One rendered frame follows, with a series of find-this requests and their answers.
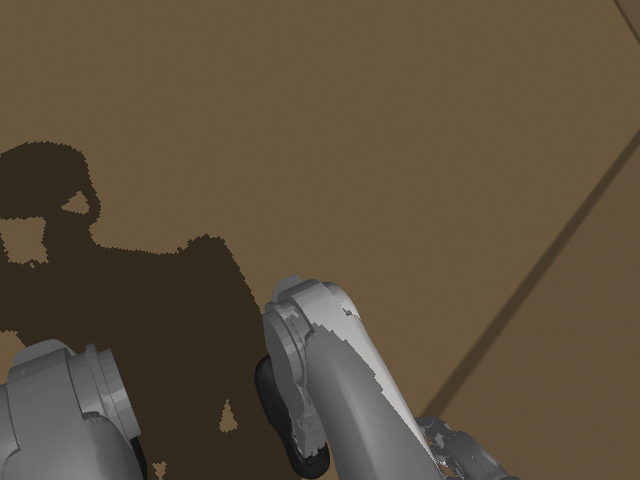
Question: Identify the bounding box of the left robot foot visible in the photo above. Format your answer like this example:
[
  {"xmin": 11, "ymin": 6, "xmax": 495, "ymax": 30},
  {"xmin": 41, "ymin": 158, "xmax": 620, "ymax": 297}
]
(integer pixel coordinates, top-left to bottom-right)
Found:
[{"xmin": 130, "ymin": 437, "xmax": 148, "ymax": 480}]

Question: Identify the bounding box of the right robot foot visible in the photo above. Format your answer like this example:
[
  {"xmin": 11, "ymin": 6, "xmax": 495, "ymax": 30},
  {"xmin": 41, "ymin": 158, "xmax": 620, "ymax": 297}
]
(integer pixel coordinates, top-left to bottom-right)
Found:
[{"xmin": 254, "ymin": 355, "xmax": 330, "ymax": 480}]

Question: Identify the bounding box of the right robot hand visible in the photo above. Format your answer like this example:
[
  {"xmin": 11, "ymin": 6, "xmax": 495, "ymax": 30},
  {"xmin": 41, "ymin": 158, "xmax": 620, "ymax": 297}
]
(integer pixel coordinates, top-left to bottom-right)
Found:
[{"xmin": 414, "ymin": 415, "xmax": 509, "ymax": 480}]

